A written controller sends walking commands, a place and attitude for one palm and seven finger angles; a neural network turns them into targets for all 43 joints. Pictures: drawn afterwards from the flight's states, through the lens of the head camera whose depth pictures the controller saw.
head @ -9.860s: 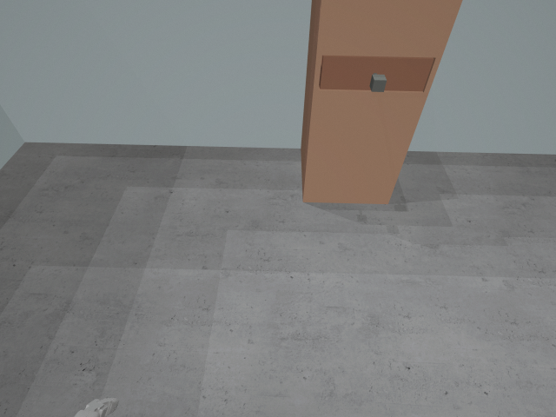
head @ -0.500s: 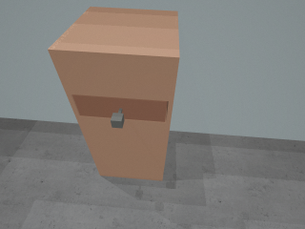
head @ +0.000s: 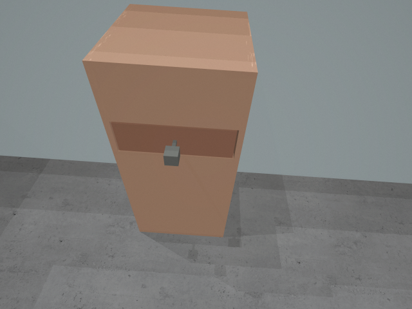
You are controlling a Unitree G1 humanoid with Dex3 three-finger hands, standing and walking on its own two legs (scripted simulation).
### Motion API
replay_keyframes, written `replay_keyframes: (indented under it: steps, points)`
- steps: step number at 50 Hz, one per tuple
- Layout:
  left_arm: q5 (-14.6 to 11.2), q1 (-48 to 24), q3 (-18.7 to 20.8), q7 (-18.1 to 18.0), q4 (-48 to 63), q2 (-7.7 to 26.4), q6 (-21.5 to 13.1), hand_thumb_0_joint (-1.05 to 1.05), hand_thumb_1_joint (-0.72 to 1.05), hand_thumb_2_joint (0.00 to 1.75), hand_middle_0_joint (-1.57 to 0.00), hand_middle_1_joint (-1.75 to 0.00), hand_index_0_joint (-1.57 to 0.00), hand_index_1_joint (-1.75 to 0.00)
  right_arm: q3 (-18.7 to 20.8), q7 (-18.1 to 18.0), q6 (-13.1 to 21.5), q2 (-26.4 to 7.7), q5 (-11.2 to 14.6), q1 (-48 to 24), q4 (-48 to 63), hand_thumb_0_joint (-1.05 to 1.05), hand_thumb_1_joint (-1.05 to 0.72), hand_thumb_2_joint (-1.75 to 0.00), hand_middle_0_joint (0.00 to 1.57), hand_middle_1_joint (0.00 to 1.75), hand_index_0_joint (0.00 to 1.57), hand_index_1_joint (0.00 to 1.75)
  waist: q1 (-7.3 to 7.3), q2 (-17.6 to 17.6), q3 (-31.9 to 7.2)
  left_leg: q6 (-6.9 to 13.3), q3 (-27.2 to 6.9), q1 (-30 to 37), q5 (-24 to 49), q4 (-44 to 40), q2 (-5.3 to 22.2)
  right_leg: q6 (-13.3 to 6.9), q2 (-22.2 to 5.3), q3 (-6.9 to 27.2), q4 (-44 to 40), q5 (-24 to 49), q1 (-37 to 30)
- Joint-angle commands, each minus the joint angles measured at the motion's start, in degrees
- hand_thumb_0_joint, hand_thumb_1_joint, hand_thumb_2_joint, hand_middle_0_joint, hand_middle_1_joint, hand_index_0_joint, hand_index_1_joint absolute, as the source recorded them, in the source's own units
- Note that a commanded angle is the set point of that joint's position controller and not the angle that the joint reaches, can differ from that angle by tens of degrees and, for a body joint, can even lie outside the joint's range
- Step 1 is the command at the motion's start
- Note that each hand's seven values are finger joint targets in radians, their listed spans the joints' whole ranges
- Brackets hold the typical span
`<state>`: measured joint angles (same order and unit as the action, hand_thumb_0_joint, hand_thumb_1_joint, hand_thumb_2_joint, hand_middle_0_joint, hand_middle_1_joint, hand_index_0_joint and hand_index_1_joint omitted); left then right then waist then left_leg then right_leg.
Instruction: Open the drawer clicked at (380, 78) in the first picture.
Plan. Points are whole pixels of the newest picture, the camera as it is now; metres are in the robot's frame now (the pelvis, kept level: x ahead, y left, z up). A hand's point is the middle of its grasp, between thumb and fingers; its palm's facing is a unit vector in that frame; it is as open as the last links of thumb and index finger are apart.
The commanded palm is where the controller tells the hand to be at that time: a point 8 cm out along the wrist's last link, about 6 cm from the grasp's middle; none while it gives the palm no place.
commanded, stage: shuffle to correct the standing spot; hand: left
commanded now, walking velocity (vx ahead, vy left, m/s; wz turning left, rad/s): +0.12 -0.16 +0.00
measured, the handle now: (173, 150) +0.58 +0.14 -0.09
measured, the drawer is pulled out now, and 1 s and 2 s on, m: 0.00 0.00 0.00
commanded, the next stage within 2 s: come to a stop and stand still in 0.24 s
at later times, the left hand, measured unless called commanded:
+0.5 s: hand out of the picture +0.04 +0.09 -0.18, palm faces +0.06 -0.99 -0.11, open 7.3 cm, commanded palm none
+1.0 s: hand out of the picture +0.08 +0.14 -0.17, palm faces +0.01 -0.97 -0.24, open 7.4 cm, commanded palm none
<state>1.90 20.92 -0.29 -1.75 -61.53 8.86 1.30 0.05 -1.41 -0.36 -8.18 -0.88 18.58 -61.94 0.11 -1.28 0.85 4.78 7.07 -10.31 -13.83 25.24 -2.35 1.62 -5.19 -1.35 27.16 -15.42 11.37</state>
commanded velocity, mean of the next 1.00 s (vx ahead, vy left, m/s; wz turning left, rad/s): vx -0.02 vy -0.04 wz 0.00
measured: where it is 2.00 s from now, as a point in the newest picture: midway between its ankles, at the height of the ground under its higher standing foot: outside the picture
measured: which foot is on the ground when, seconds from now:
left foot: down 0.00-0.26, up 0.28-0.50, down 0.52-1.00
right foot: down 0.00-0.00, up 0.02-0.22, down 0.24-1.00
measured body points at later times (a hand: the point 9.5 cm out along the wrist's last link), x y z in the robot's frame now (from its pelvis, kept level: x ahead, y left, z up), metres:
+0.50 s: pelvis +0.06 -0.05 +0.00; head +0.07 -0.04 +0.45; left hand +0.04 +0.14 -0.17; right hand +0.07 -0.28 -0.16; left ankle +0.08 +0.05 -0.73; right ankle +0.03 -0.15 -0.74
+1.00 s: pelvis +0.04 -0.05 -0.01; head +0.05 -0.06 +0.44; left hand +0.08 +0.19 -0.15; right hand +0.09 -0.28 -0.16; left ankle +0.09 +0.05 -0.74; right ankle +0.03 -0.15 -0.74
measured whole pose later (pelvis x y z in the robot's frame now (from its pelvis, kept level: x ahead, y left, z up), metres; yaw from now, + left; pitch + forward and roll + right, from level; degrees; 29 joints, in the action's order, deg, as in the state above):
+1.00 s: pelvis +0.04 -0.05 -0.01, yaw -1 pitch -2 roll +0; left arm 1.6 16.3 1.3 -2.3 -56.5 9.8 1.5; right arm 1.8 -1.5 -2.5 -9.8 -0.9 11.8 -59.6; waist -0.3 0.8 2.4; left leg 1.6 7.6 -16.2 -12.4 30.3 2.2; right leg -1.7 -0.6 -5.8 30.8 -18.3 10.9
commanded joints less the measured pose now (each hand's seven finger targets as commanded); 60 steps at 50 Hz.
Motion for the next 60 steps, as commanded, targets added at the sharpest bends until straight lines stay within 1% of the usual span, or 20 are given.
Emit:
replay_keyframes:
  steps: [1,3,6,9,11,13,14,15,17,19,22,24,27,29,33,38,43,45,50,60]
  points:
    - [0.4,2.4,1.2,0.7,2.8,2.0,0.4,0.0,0.9,0.9,-0.2,-0.3,-0.2,-0.3,3.1,-1.3,0.5,-11.2,-0.5,3.6,2.1,0.0,-0.9,-0.9,0.2,0.3,0.2,0.3,-1.2,5.5,7.5,2.1,-20.1,-4.5,-22.9,-17.9,17.8,-1.6,2.7,-2.8,8.6,-6.6,8.8]
    - [0.4,0.9,1.6,1.2,3.8,1.9,0.6,0.0,0.9,0.9,-0.2,-0.3,-0.2,-0.3,3.3,-1.6,0.6,-11.2,-0.8,4.7,1.6,0.0,-0.9,-0.9,0.2,0.3,0.2,0.3,-1.86,5.8,7.2,4.6,-21.9,-1.5,-20.2,-17.7,20.3,-2.1,1.5,-1.3,14.0,-9.0,13.7]
    - [0.2,-0.1,2.2,1.9,4.8,1.0,0.3,0.0,0.9,0.9,-0.2,-0.3,-0.2,-0.3,3.4,-1.8,1.1,-10.6,-1.0,4.3,1.0,0.0,-0.9,-0.9,0.2,0.3,0.2,0.3,-1.94,5.6,6.0,5.8,-19.5,-0.1,-13.0,-15.8,20.9,-2.1,0.5,-0.5,12.5,-8.8,13.8]
    - [0.0,2.0,2.5,2.1,4.1,0.2,0.0,0.0,0.9,0.9,-0.2,-0.3,-0.2,-0.3,3.4,-2.0,1.3,-10.2,-1.0,4.2,0.4,0.0,-0.9,-0.9,0.2,0.3,0.2,0.3,-0.89,4.4,3.8,4.1,-15.1,-2.2,-7.0,-11.3,19.0,-2.1,2.1,-2.4,3.1,-4.4,5.8]
    - [0.1,5.5,2.8,1.8,2.6,1.0,-0.3,0.0,0.9,0.9,-0.2,-0.3,-0.2,-0.3,3.2,-1.9,1.2,-8.6,-0.6,3.9,0.2,0.0,-0.9,-0.9,0.2,0.3,0.2,0.3,0.66,-0.1,2.7,1.0,-10.3,-10.1,-10.1,-4.9,14.7,-2.8,2.0,-1.2,-4.9,1.0,-5.1]
    - [-0.1,8.9,3.6,0.9,1.6,5.5,-0.7,0.0,0.9,0.9,-0.2,-0.3,-0.2,-0.3,2.0,-1.3,1.2,-4.2,-0.2,2.4,1.6,0.0,-0.9,-0.9,0.2,0.3,0.2,0.3,2.37,-12.1,3.6,-2.4,0.7,-20.6,-15.3,9.1,4.7,-8.3,-8.0,12.5,-12.3,-9.7,-10.2]
    - [-0.4,10.5,4.1,0.5,1.4,7.5,-0.8,0.0,0.9,0.9,-0.2,-0.3,-0.2,-0.3,2.0,-0.9,1.0,-4.0,-0.4,0.3,2.7,0.0,-0.9,-0.9,0.2,0.3,0.2,0.3,3.37,-13.1,3.6,-2.6,1.6,-22.4,-18.7,20.1,4.0,-12.2,-12.8,18.6,-16.6,-15.3,-8.5]
    - [-0.5,9.6,4.1,0.3,1.7,6.6,-1.1,0.0,0.9,0.9,-0.2,-0.3,-0.2,-0.3,2.5,-0.7,0.7,-4.9,-0.5,-1.7,3.0,0.0,-0.9,-0.9,0.2,0.3,0.2,0.3,3.49,-10.7,5.5,-2.2,-1.3,-23.4,-18.6,29.3,5.2,-14.0,-12.6,19.0,-18.7,-17.2,-4.5]
    - [-0.3,6.1,4.0,-0.1,2.4,4.6,-1.6,0.0,0.9,0.9,-0.2,-0.3,-0.2,-0.3,2.7,-0.3,0.6,-4.3,-0.6,-1.1,2.8,0.0,-0.9,-0.9,0.2,0.3,0.2,0.3,1.0,-4.8,7.2,-2.3,-2.9,-24.6,-14.9,35.3,7.4,-15.0,-12.3,16.0,-18.1,-11.3,-2.3]
    - [-0.1,3.1,3.5,-0.4,3.4,3.3,-2.4,0.0,0.9,0.9,-0.2,-0.3,-0.2,-0.3,2.3,0.0,0.7,-2.6,-0.6,-0.4,2.5,0.0,-0.9,-0.9,0.2,0.3,0.2,0.3,-0.49,1.0,6.4,-3.4,-3.2,-21.4,-12.3,30.8,7.9,-14.1,-10.8,9.3,-15.3,4.7,-1.4]
    - [-0.3,1.5,2.7,-0.6,3.0,3.1,-3.1,0.0,0.9,0.9,-0.2,-0.3,-0.2,-0.3,1.0,-0.3,0.8,0.7,0.2,1.5,1.6,0.0,-0.9,-0.9,0.2,0.3,0.2,0.3,-1.46,0.7,3.5,-4.9,-2.4,-10.8,-7.3,14.3,7.1,-12.2,-8.5,3.2,-10.2,23.5,-0.4]
    - [-1.1,1.1,2.2,-0.6,2.2,3.1,-2.9,0.0,0.9,0.9,-0.2,-0.3,-0.2,-0.3,0.6,-0.6,0.9,0.2,0.4,4.0,0.0,0.0,-0.9,-0.9,0.2,0.3,0.2,0.3,-2.03,-0.4,1.4,-5.3,-1.9,-1.4,5.8,2.8,5.9,-8.5,-5.2,0.4,-5.3,25.4,1.0]
    - [-1.2,4.5,2.2,-1.2,2.6,1.3,-1.9,0.0,0.9,0.9,-0.2,-0.3,-0.2,-0.3,1.9,-1.4,1.6,-6.2,0.4,2.8,1.5,0.0,-0.9,-0.9,0.2,0.3,0.2,0.3,0.56,6.0,-1.1,-1.4,-8.7,2.5,37.2,1.9,14.6,-2.6,-1.1,-0.6,-1.6,15.0,0.8]
    - [-0.9,4.0,2.1,-1.7,2.3,1.4,-1.4,0.0,0.9,0.9,-0.2,-0.3,-0.2,-0.3,1.8,-1.6,1.0,-6.1,0.4,0.9,1.4,0.0,-0.9,-0.9,0.2,0.3,0.2,0.3,0.32,7.3,2.0,-0.7,-8.8,1.0,41.4,2.1,14.4,-2.1,-0.3,-0.8,-0.7,14.3,0.6]
    - [-0.9,4.5,2.5,-1.6,3.3,2.9,-1.0,0.0,0.9,0.9,-0.2,-0.3,-0.2,-0.3,2.6,-1.9,0.3,-8.0,0.3,-0.5,3.0,0.0,-0.9,-0.9,0.2,0.3,0.2,0.3,0.28,4.8,-1.1,0.1,-8.5,4.5,46.2,3.0,14.5,-1.8,-0.1,-0.9,2.0,18.4,0.1]
    - [-0.5,3.0,3.0,-1.1,6.5,3.7,-0.3,0.0,0.9,0.9,-0.2,-0.3,-0.2,-0.3,3.7,-1.9,-0.3,-9.6,0.0,-2.3,5.1,0.0,-0.9,-0.9,0.2,0.3,0.2,0.3,-0.02,3.3,-6.5,0.9,-8.5,4.5,37.0,3.3,15.0,-2.1,0.4,-0.1,4.0,18.8,-0.4]
    - [-0.2,0.9,3.2,-0.8,7.9,5.6,-0.3,0.0,0.9,0.9,-0.2,-0.3,-0.2,-0.3,3.0,-0.7,-0.9,-6.3,-0.1,-4.5,6.1,0.0,-0.9,-0.9,0.2,0.3,0.2,0.3,-0.05,-4.2,-3.9,-2.7,-4.3,-2.7,10.8,4.9,9.0,-5.0,-4.1,5.2,-2.1,19.3,-1.2]
    - [-0.4,-1.5,3.1,-0.8,8.1,6.6,-0.5,0.0,0.9,0.9,-0.2,-0.3,-0.2,-0.3,2.6,-0.3,-1.3,-5.0,-0.1,-4.5,5.8,0.0,-0.9,-0.9,0.2,0.3,0.2,0.3,-0.75,-6.3,-1.4,-3.7,-3.5,-2.7,3.1,5.0,7.2,-6.7,-6.2,6.9,-5.5,12.9,2.5]
    - [-0.7,-3.2,2.3,-0.5,7.1,6.3,-0.8,0.0,0.9,0.9,-0.2,-0.3,-0.2,-0.3,1.5,0.5,-1.2,-5.2,-0.3,-3.9,3.9,0.0,-0.9,-0.9,0.2,0.3,0.2,0.3,-0.76,-0.4,5.8,-3.2,-7.2,-3.4,-2.0,-2.4,8.9,-4.2,-2.6,4.4,-9.7,-7.6,8.2]
    - [-1.0,0.9,1.8,-0.5,2.6,4.9,-1.6,0.0,0.9,0.9,-0.2,-0.3,-0.2,-0.3,0.8,0.3,-0.3,-5.1,-0.3,0.3,0.4,0.0,-0.9,-0.9,0.2,0.3,0.2,0.3,0.16,3.1,4.6,-3.4,-8.7,-6.1,-5.5,-7.7,8.9,-3.5,-1.5,2.9,-11.3,-6.1,2.2]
